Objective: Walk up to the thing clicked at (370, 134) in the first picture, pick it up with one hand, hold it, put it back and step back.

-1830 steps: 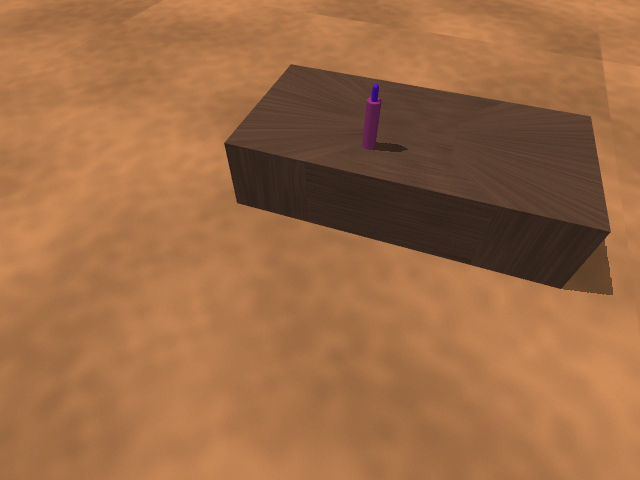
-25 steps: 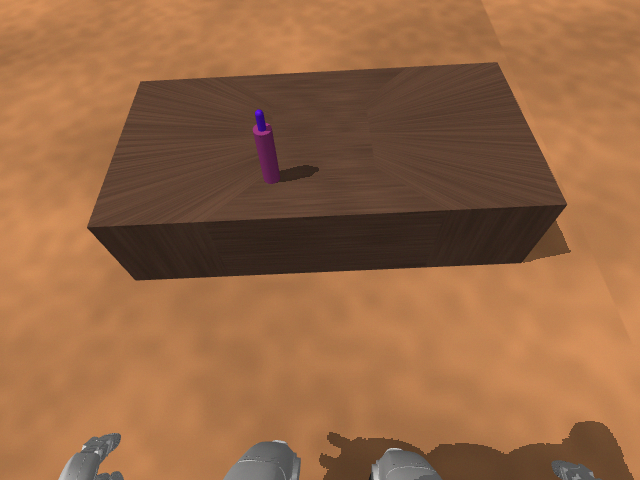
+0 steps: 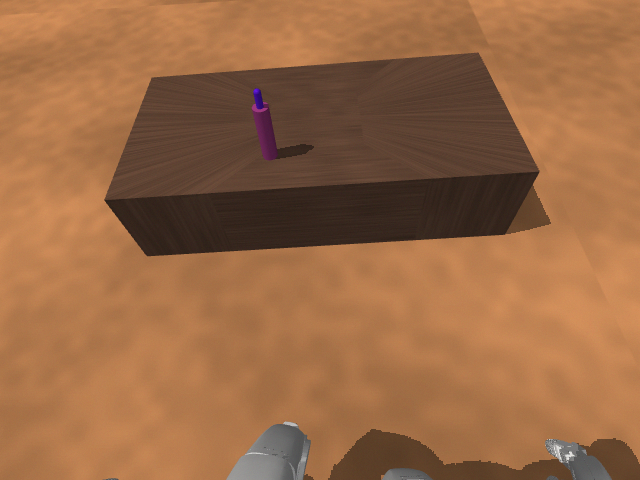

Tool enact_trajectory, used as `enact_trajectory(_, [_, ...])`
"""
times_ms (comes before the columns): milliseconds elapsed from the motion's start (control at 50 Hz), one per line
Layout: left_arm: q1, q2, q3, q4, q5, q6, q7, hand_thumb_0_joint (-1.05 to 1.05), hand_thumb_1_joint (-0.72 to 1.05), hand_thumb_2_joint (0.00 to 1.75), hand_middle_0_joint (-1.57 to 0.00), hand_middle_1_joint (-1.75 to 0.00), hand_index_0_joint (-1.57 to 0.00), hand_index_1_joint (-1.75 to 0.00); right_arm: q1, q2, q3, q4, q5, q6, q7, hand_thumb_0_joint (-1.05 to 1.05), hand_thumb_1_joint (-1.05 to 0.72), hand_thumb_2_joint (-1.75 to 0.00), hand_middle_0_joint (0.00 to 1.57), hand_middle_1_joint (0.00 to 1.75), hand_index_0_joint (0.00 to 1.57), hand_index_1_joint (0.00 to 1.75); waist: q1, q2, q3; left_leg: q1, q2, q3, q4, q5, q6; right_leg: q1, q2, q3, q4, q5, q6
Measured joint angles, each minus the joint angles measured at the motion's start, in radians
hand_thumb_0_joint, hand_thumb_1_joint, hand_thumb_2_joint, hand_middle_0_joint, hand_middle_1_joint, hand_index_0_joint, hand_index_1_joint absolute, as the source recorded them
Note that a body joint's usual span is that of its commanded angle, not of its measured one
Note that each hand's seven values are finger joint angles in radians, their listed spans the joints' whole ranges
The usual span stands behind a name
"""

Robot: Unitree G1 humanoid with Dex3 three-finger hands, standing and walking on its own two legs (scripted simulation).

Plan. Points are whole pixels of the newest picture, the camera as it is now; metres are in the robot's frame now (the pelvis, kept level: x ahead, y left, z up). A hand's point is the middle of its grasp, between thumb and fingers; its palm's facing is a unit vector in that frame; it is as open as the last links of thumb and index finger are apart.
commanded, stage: step back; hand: left
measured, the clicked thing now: (264, 124) +1.09 +0.25 -0.30
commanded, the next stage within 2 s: stand in 1.04 s
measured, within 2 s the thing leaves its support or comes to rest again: neither
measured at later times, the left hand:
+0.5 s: hand out of the picture -0.01 +0.28 -0.14, palm faces +0.10 -0.92 -0.39, open 7.4 cm
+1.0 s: hand out of the picture +0.08 +0.31 -0.13, palm faces +0.07 -0.93 -0.37, open 7.4 cm
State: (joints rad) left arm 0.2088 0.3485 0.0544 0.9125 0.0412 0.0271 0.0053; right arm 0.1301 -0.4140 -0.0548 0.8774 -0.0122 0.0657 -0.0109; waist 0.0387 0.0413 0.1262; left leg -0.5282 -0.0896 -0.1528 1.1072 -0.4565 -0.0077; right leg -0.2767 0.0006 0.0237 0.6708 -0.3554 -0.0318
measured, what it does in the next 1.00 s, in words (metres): steps on the spot: left foot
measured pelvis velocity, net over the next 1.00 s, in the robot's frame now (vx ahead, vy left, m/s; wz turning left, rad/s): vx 0.00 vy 0.04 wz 0.06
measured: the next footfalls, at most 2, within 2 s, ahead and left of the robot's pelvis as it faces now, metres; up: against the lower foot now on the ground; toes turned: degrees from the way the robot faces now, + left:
left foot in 0.20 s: +0.02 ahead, +0.16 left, +0.00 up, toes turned +5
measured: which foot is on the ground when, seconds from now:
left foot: up 0.00-0.18, down 0.20-1.00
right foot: down 0.00-1.00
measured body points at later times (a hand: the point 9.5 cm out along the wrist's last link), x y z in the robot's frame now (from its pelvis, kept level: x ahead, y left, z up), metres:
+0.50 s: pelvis -0.04 +0.01 +0.00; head -0.04 +0.00 +0.45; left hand -0.01 +0.33 -0.11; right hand +0.07 -0.29 -0.13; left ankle -0.05 +0.14 -0.71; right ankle +0.00 -0.10 -0.72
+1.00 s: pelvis +0.00 +0.04 +0.01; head +0.02 +0.04 +0.46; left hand +0.08 +0.35 -0.11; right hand +0.13 -0.25 -0.12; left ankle -0.02 +0.15 -0.72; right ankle +0.00 -0.10 -0.72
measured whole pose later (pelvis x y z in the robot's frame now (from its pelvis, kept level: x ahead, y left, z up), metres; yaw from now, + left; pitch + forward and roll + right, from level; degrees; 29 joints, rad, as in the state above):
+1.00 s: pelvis +0.00 +0.04 +0.01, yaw +3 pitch -2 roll +0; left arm 0.08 0.37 0.02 1.05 0.01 -0.02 0.00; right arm 0.06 -0.33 -0.04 1.08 -0.02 -0.01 0.01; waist 0.02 0.00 0.07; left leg -0.18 0.01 0.03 0.51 -0.29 0.00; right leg -0.19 -0.02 0.02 0.50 -0.28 0.02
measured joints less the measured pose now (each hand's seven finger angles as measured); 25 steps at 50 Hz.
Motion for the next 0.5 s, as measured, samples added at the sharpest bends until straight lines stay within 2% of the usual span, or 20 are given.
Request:
enact_trajectory(60, [0.006, 0.002, 0.007, -0.004, 0.004, -0.013, 0.001, 0.01, 0.90, 0.89, -0.21, -0.30, -0.21, -0.30, 0.042, -0.010, 0.000, 0.022, -0.008, -0.009, 0.005, 0.00, -0.91, -0.90, 0.20, 0.30, 0.20, 0.30, -0.001, 0.004, -0.011, 0.051, 0.009, 0.019, -0.005, 0.013, -0.015, -0.014, -0.018, -0.020, -0.013, 0.023, 0.001])
enact_trajectory(160, [0.005, 0.025, 0.018, -0.016, 0.007, -0.031, -0.006, 0.01, 0.90, 0.89, -0.21, -0.30, -0.21, -0.30, 0.092, -0.008, -0.006, 0.085, -0.025, -0.010, 0.020, 0.00, -0.91, -0.90, 0.20, 0.30, 0.20, 0.30, 0.003, 0.004, -0.028, 0.201, 0.067, 0.071, -0.284, -0.060, -0.012, -0.037, -0.045, -0.068, 0.008, 0.026, 0.005])
enact_trajectory(200, [0.004, 0.040, 0.018, -0.010, 0.003, -0.026, -0.010, 0.01, 0.90, 0.89, -0.21, -0.30, -0.21, -0.30, 0.100, 0.001, -0.008, 0.104, -0.024, -0.024, 0.026, 0.00, -0.91, -0.90, 0.20, 0.30, 0.20, 0.30, 0.001, -0.010, -0.035, 0.274, 0.079, 0.105, -0.448, -0.003, 0.002, -0.050, -0.062, -0.078, 0.028, 0.022, 0.016])
enact_trajectory(220, [0.004, 0.050, 0.017, -0.004, 0.002, -0.021, -0.010, 0.01, 0.90, 0.89, -0.21, -0.30, -0.21, -0.30, 0.097, 0.012, -0.012, 0.113, -0.026, -0.032, 0.027, 0.00, -0.91, -0.90, 0.20, 0.30, 0.20, 0.30, 0.004, -0.033, -0.027, 0.295, 0.065, 0.118, -0.492, 0.090, 0.000, -0.053, -0.078, -0.067, 0.044, 0.017, 0.019])
enact_trajectory(240, [0.009, 0.055, 0.016, 0.005, -0.003, -0.015, -0.010, 0.01, 0.90, 0.89, -0.21, -0.30, -0.20, -0.30, 0.096, 0.022, -0.013, 0.118, -0.031, -0.040, 0.028, 0.00, -0.91, -0.90, 0.20, 0.30, 0.20, 0.30, 0.007, -0.048, -0.027, 0.303, 0.057, 0.129, -0.504, 0.127, -0.003, -0.058, -0.079, -0.045, 0.062, -0.015, 0.020])
enact_trajectory(280, [0.022, 0.057, 0.012, 0.035, -0.010, -0.005, -0.012, 0.01, 0.90, 0.89, -0.21, -0.30, -0.20, -0.30, 0.102, 0.034, -0.007, 0.117, -0.036, -0.054, 0.032, 0.00, -0.91, -0.90, 0.20, 0.30, 0.20, 0.30, -0.007, -0.049, -0.053, 0.297, 0.062, 0.130, -0.504, 0.128, 0.011, -0.079, -0.050, -0.015, 0.119, -0.105, 0.018])
enact_trajectory(300, [0.026, 0.061, 0.011, 0.048, -0.015, -0.003, -0.016, 0.01, 0.90, 0.89, -0.21, -0.30, -0.20, -0.30, 0.101, 0.043, -0.003, 0.117, -0.036, -0.060, 0.032, 0.00, -0.91, -0.90, 0.20, 0.30, 0.20, 0.30, -0.013, -0.053, -0.059, 0.300, 0.065, 0.130, -0.511, 0.130, 0.015, -0.085, -0.039, -0.005, 0.144, -0.113, 0.017])
enact_trajectory(340, [0.033, 0.067, 0.011, 0.065, -0.021, -0.008, -0.022, 0.01, 0.90, 0.89, -0.21, -0.30, -0.20, -0.30, 0.094, 0.058, 0.007, 0.115, -0.037, -0.067, 0.032, 0.00, -0.90, -0.90, 0.20, 0.30, 0.20, 0.30, -0.019, -0.063, -0.067, 0.308, 0.074, 0.136, -0.526, 0.139, 0.010, -0.079, -0.032, -0.003, 0.138, -0.102, 0.016])
enact_trajectory(380, [0.038, 0.066, 0.011, 0.078, -0.024, -0.021, -0.026, 0.01, 0.90, 0.89, -0.21, -0.30, -0.20, -0.30, 0.083, 0.065, 0.013, 0.113, -0.036, -0.067, 0.035, 0.00, -0.90, -0.90, 0.20, 0.30, 0.20, 0.30, -0.021, -0.062, -0.071, 0.308, 0.087, 0.140, -0.518, 0.134, -0.002, -0.037, -0.027, -0.017, 0.038, -0.067, 0.018])
enact_trajectory(420, [0.031, 0.048, 0.012, 0.092, -0.019, -0.033, -0.024, 0.01, 0.90, 0.89, -0.20, -0.30, -0.20, -0.30, 0.068, 0.060, 0.014, 0.112, -0.032, -0.058, 0.034, 0.00, -0.90, -0.90, 0.20, 0.30, 0.20, 0.30, -0.023, -0.028, -0.063, 0.301, 0.119, 0.126, -0.478, 0.112, -0.013, 0.003, 0.001, -0.037, -0.043, 0.060, 0.016])
enact_trajectory(440, [0.027, 0.036, 0.011, 0.096, -0.015, -0.040, -0.022, 0.01, 0.90, 0.89, -0.20, -0.30, -0.20, -0.30, 0.065, 0.058, 0.013, 0.112, -0.029, -0.053, 0.032, 0.00, -0.90, -0.90, 0.20, 0.30, 0.20, 0.30, -0.023, -0.009, -0.066, 0.292, 0.127, 0.106, -0.452, 0.082, -0.006, 0.011, 0.015, -0.049, -0.055, 0.072, 0.013])
enact_trajectory(500, [0.017, 0.016, 0.004, 0.092, -0.006, -0.056, -0.022, 0.01, 0.90, 0.89, -0.21, -0.30, -0.20, -0.30, 0.057, 0.056, 0.009, 0.121, -0.023, -0.048, 0.027, 0.00, -0.90, -0.90, 0.20, 0.30, 0.20, 0.30, -0.007, -0.012, -0.076, 0.242, 0.090, 0.084, -0.340, -0.025, 0.008, 0.006, 0.007, -0.049, -0.057, 0.061, -0.001])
